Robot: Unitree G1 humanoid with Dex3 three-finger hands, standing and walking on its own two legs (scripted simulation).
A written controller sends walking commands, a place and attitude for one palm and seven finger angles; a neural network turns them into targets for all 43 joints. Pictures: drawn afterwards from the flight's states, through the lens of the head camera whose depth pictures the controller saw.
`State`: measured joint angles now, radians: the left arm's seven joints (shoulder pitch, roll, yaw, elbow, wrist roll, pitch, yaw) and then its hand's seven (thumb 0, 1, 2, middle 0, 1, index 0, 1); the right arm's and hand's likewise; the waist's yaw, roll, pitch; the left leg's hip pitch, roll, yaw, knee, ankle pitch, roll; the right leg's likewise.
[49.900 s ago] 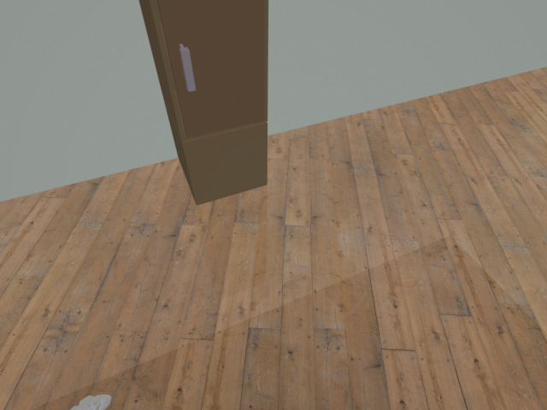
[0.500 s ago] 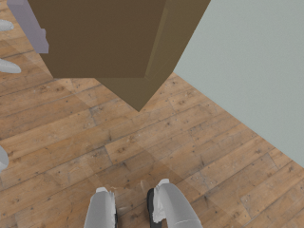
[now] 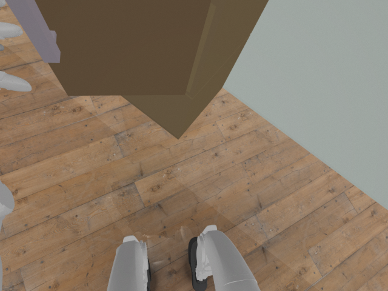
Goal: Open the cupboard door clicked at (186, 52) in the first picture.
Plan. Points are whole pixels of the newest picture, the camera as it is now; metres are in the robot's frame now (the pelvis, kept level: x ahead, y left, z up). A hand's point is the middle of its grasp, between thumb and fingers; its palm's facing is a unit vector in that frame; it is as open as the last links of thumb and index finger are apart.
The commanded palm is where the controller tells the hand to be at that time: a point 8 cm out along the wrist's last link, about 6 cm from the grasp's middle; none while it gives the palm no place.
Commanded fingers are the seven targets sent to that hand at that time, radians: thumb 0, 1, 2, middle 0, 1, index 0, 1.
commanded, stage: slide the fingers in behind the handle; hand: left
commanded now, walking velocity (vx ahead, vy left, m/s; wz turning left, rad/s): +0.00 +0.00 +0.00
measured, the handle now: (38, 19) +0.59 +0.24 +0.06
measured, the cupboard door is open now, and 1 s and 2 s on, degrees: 43 43 43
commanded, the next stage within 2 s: close the thumb around the handle in 1.44 s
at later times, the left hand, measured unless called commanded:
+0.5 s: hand (27, 44) +0.54 +0.24 +0.06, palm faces +0.01 -1.00 -0.02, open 14.0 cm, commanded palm +0.53 +0.27 +0.06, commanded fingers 0.00 -0.50 0.30 -0.30 -1.20 -0.30 -1.20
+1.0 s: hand (51, 43) +0.55 +0.21 +0.06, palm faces +0.01 -1.00 +0.00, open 14.0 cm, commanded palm +0.53 +0.24 +0.06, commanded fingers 0.00 -0.50 0.30 -0.30 -1.20 -0.30 -1.20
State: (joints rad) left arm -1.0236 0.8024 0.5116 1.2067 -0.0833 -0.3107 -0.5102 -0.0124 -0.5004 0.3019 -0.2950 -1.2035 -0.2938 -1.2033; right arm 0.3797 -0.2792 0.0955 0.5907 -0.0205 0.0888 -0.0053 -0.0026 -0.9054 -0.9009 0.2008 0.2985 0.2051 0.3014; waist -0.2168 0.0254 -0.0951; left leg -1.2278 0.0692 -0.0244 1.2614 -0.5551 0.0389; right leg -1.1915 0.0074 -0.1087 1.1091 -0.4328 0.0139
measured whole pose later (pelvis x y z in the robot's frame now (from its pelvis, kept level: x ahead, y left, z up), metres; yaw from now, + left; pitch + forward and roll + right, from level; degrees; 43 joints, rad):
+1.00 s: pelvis +0.01 -0.01 +0.00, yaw +0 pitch +29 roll -5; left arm -1.00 0.64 0.46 1.19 -0.07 -0.36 -0.33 -0.01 -0.50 0.30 -0.30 -1.20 -0.30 -1.20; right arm 0.38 -0.27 0.07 0.60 -0.03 0.08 0.02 0.00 -0.91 -0.90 0.20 0.30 0.20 0.30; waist -0.22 0.04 -0.10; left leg -1.18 0.07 0.00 1.23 -0.56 0.03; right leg -1.16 0.01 -0.09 1.11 -0.45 0.01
